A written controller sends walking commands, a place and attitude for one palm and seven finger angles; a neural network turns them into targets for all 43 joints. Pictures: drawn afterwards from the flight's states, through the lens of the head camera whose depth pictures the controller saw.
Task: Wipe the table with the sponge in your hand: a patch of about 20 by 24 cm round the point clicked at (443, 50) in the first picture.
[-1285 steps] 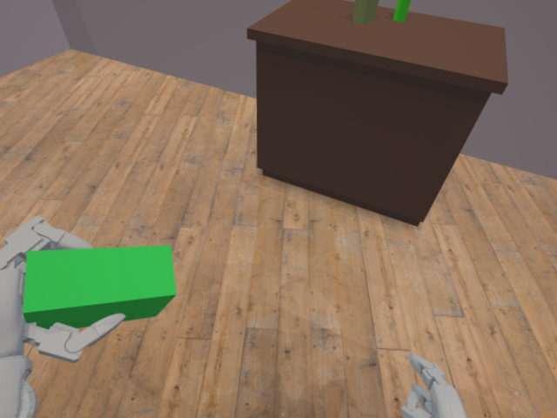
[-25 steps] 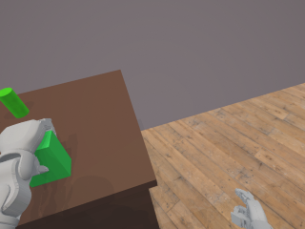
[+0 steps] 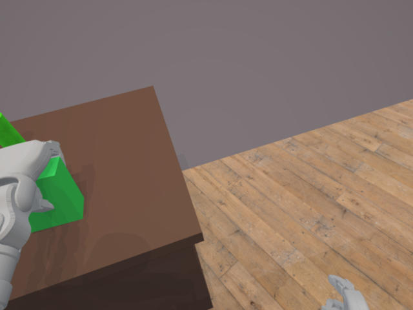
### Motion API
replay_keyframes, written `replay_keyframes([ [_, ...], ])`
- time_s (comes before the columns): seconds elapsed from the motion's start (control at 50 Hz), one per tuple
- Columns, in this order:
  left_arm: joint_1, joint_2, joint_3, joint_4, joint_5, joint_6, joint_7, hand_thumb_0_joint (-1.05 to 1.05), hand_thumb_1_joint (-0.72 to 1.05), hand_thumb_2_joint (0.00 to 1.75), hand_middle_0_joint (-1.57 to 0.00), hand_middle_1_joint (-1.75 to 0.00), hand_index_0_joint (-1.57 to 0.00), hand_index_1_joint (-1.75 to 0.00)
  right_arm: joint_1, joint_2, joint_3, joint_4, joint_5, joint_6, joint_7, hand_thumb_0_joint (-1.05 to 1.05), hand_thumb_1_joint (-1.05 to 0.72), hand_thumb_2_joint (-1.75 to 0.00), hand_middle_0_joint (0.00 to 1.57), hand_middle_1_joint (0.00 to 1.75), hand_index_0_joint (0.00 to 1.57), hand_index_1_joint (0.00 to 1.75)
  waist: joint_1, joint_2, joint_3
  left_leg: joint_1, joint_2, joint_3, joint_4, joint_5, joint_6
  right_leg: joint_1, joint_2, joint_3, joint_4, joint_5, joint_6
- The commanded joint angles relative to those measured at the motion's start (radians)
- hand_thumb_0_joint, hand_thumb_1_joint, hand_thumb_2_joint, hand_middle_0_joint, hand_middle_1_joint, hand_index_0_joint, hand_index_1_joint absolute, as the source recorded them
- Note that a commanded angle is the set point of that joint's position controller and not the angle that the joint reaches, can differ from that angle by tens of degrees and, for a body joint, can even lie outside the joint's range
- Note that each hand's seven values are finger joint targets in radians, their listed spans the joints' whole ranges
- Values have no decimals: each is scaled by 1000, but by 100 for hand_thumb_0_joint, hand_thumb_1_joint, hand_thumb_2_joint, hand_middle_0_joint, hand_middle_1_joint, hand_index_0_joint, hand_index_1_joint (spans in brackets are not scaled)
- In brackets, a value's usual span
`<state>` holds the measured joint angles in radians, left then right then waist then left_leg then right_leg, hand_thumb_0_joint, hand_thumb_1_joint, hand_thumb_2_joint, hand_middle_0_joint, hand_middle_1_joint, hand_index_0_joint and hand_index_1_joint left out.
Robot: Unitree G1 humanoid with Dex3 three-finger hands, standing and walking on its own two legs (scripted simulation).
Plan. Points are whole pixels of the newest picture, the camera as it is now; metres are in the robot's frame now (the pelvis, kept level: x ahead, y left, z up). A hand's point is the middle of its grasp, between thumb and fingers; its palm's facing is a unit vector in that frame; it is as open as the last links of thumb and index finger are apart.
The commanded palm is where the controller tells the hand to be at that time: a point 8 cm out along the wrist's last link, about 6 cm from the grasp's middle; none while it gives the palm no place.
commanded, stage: wipe forward along the first lane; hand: left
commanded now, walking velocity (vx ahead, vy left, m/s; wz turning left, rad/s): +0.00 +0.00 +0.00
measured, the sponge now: (50, 202) +0.29 +0.36 +0.07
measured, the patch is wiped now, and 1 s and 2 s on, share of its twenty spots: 0.35 0.55 0.70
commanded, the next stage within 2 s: slide across to the middle lane in 0.70 s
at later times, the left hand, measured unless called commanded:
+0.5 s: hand (40, 160) +0.35 +0.38 +0.13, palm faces -0.12 +0.00 -0.99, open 10.0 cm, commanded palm +0.34 +0.38 +0.16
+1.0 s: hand (46, 145) +0.39 +0.40 +0.13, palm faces -0.11 +0.05 -0.99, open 10.0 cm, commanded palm +0.38 +0.37 +0.18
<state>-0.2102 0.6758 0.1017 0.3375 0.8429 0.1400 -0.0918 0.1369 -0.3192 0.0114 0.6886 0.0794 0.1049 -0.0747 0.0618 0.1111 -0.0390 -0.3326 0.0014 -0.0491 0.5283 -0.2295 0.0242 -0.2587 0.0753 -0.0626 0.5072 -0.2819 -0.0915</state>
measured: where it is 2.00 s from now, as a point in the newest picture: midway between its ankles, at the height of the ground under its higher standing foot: outside the picture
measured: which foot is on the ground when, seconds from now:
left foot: down 0.00-1.00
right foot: down 0.00-1.00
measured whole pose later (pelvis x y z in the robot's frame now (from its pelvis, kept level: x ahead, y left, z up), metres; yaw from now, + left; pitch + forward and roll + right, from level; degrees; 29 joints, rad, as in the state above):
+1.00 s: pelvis +0.01 +0.04 +0.00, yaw +0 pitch +7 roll -1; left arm -0.58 0.72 0.01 0.75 0.95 0.01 -0.05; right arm 0.24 -0.32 -0.01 0.70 0.09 0.16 -0.05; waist 0.03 0.09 -0.08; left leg -0.41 -0.03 -0.03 0.53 -0.23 0.04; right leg -0.32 0.05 -0.04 0.47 -0.27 -0.04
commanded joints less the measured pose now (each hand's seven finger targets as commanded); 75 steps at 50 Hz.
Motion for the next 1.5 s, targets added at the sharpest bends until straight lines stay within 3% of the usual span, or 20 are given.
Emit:
replay_keyframes([
  [0.0,-252,264,51,38,56,-4,22,0,10,130,-120,-160,-120,-160,-103,-120,-43,-138,-1,-38,-7,0,-90,-90,20,30,20,30,-31,-140,-111,-10,-66,37,-26,22,48,33,-57,146,-126,129,63],
  [0.06,-289,313,75,105,69,-20,18,0,10,130,-120,-160,-120,-160,-84,-125,-43,-130,-1,-31,-8,0,-90,-90,20,30,20,30,-35,-168,-112,-41,-64,38,-13,8,50,35,-61,163,-127,128,66],
  [0.12,-360,300,49,148,80,-49,13,0,10,130,-120,-160,-120,-160,-67,-126,-43,-128,0,-31,-6,0,-90,-90,20,30,20,30,-43,-131,-101,-50,-62,35,-14,-8,50,3,-58,150,-123,93,61],
  [0.34,-442,395,109,295,105,-122,31,0,10,130,-120,-160,-120,-160,3,-139,-55,-113,1,-13,-2,0,-90,-90,20,30,20,30,-43,-136,-161,-107,-56,34,20,6,51,31,-67,176,-91,163,55],
  [0.48,-516,367,76,331,115,-146,38,0,10,130,-120,-160,-120,-160,22,-138,-59,-110,5,-2,7,0,-90,-90,20,30,20,30,-53,-106,-172,-91,-53,34,8,27,55,0,-55,146,-86,177,47],
  [0.54,-515,328,43,352,117,-148,48,0,10,130,-120,-160,-120,-160,39,-139,-62,-109,6,4,11,0,-90,-90,20,30,20,30,-62,-140,-181,-86,-53,40,14,25,59,-4,-54,138,-91,184,52],
  [0.6,-572,364,63,382,120,-154,53,0,10,130,-120,-160,-120,-160,56,-145,-63,-95,6,6,9,0,-90,-90,20,30,20,30,-68,-153,-178,-90,-51,37,4,20,60,-12,-49,130,-91,168,52],
  [0.64,-588,331,35,383,120,-159,58,0,10,130,-120,-160,-120,-160,59,-142,-64,-97,9,5,11,0,-90,-90,20,30,20,30,-73,-147,-182,-77,-49,38,-1,15,60,-24,-49,120,-96,155,52],
  [0.68,-607,379,67,400,126,-161,60,0,10,130,-120,-160,-120,-160,60,-147,-62,-93,8,8,9,0,-90,-90,20,30,20,30,-67,-130,-196,-78,-49,35,-6,35,58,-12,-47,124,-94,174,46],
  [0.76,-632,357,36,440,147,-152,65,0,10,130,-120,-160,-120,-160,76,-147,-62,-87,9,16,16,0,-90,-90,20,30,20,30,-75,-124,-188,-64,-48,38,-8,54,58,-27,-44,107,-97,190,45],
  [0.84,-651,265,-32,375,140,-147,62,0,10,130,-120,-160,-120,-160,67,-133,-65,-101,8,20,23,0,-90,-90,20,30,20,30,-77,-102,-227,8,-42,27,-22,88,59,-34,-38,90,-105,177,40],
  [0.88,-678,211,-65,299,118,-153,60,0,10,130,-120,-160,-120,-160,48,-121,-66,-114,9,17,24,0,-90,-90,20,30,20,30,-77,-78,-258,62,-37,15,-35,126,59,-28,-38,87,-111,190,33],
  [0.9,-648,233,-36,314,110,-147,68,0,10,130,-120,-160,-120,-160,56,-126,-70,-106,8,22,23,0,-90,-90,20,30,20,30,-72,-99,-239,68,-36,14,-36,121,60,-30,-34,85,-117,179,35],
  [0.98,-697,129,-92,186,43,-140,83,0,10,130,-120,-160,-120,-160,9,-112,-66,-121,17,14,21,0,-90,-90,20,30,20,30,-76,-78,-245,141,-28,-13,-72,149,53,-35,-35,65,-130,167,32],
  [1.1,-716,128,-102,127,53,-44,110,0,10,130,-120,-160,-120,-160,-30,-114,-57,-106,14,15,26,0,-90,-90,20,30,20,30,-65,-68,-237,197,-23,-39,-112,188,35,-19,-31,44,-135,160,26],
  [1.18,-742,48,-168,32,67,28,113,0,10,130,-120,-160,-120,-160,-68,-104,-49,-120,12,10,38,0,-90,-90,20,30,20,30,-59,-4,-258,253,-17,-62,-126,257,4,-21,-29,32,-131,176,14],
  [1.26,-668,26,-165,15,57,96,114,0,10,130,-120,-160,-120,-160,-87,-101,-44,-123,6,16,51,0,-90,-90,20,30,20,30,-46,-69,-281,266,-16,-59,-117,333,-6,29,-32,26,-135,226,18],
  [1.38,-660,3,-178,-37,86,185,112,0,10,130,-120,-160,-120,-160,-122,-100,-33,-128,-3,24,63,0,-90,-90,20,30,20,30,-35,-74,-300,287,-9,-58,-114,447,-27,56,-31,22,-125,282,12],
  [1.44,-681,-62,-236,-55,81,218,104,0,10,130,-120,-160,-120,-160,-136,-91,-29,-135,0,25,68,0,-90,-90,20,30,20,30,-45,-98,-303,293,-14,-51,-107,426,-15,58,-34,18,-127,290,19],
  [1.48,-698,-34,-220,-47,84,238,97,0,10,130,-120,-160,-120,-160,-142,-96,-24,-129,-1,26,62,0,-90,-90,20,30,20,30,-46,-79,-294,288,-17,-44,-111,418,-15,67,-35,25,-128,297,14],
])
